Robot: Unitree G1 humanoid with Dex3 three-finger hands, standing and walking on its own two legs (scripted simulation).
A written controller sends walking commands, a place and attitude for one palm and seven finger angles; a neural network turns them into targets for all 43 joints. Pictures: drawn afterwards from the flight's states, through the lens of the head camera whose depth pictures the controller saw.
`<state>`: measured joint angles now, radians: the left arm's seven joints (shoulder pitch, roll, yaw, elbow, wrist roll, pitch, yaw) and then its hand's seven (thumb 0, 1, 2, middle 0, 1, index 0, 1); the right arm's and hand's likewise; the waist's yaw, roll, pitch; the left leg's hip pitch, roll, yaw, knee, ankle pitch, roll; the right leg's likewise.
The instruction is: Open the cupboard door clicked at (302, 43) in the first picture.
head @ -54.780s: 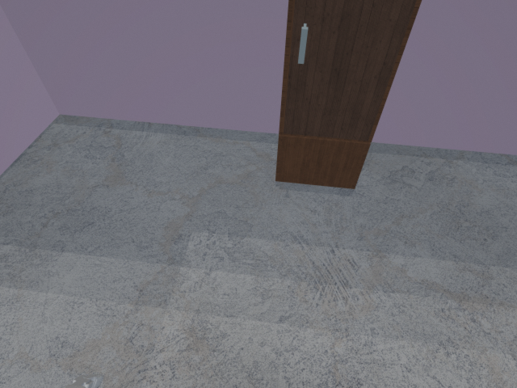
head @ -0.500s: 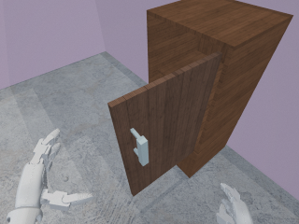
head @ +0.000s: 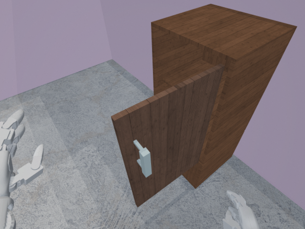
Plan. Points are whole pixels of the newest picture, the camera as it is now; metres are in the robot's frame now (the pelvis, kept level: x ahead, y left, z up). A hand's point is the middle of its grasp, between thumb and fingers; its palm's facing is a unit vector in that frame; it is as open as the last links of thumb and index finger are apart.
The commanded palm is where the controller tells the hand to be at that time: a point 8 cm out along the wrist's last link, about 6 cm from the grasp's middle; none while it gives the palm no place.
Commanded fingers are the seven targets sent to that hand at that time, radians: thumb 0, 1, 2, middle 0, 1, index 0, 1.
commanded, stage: draw the hand back to the body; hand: left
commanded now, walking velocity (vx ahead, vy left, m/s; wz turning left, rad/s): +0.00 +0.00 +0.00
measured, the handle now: (142, 158) +0.31 +0.08 +0.00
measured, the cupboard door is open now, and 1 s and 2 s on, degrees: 88 88 88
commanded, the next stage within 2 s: step back with the hand held close in 0.36 s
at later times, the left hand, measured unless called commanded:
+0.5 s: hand (39, 169) +0.17 +0.25 +0.15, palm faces +0.46 -0.79 -0.41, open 7.4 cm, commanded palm +0.13 +0.28 +0.17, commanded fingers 0.00 0.90 0.90 -0.20 -0.30 -0.20 -0.30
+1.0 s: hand (13, 194) +0.13 +0.27 +0.15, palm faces +0.39 -0.76 -0.51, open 7.4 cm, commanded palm +0.07 +0.31 +0.17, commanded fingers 0.00 0.90 0.90 -0.20 -0.30 -0.20 -0.30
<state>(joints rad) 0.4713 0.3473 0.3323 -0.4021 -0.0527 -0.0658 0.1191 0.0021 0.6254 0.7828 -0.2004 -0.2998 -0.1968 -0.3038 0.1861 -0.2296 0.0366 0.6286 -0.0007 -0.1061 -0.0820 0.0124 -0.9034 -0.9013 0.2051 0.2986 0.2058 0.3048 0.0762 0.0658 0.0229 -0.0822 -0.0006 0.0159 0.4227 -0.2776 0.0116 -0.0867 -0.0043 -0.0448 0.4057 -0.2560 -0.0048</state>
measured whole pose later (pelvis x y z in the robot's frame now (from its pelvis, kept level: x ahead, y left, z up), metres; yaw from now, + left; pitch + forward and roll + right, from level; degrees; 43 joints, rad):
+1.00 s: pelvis -0.08 +0.01 -0.01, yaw +0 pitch +0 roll -1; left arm 0.57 0.42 0.41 -0.51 -0.04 -0.17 0.15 0.01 0.88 0.90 -0.21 -0.30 -0.21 -0.30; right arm 0.18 -0.23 0.00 0.57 0.02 -0.03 -0.10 0.01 -0.90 -0.90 0.20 0.30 0.20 0.30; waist 0.01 0.01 0.05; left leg -0.31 0.00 0.03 0.51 -0.19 0.03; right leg -0.31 -0.01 -0.04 0.47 -0.16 0.00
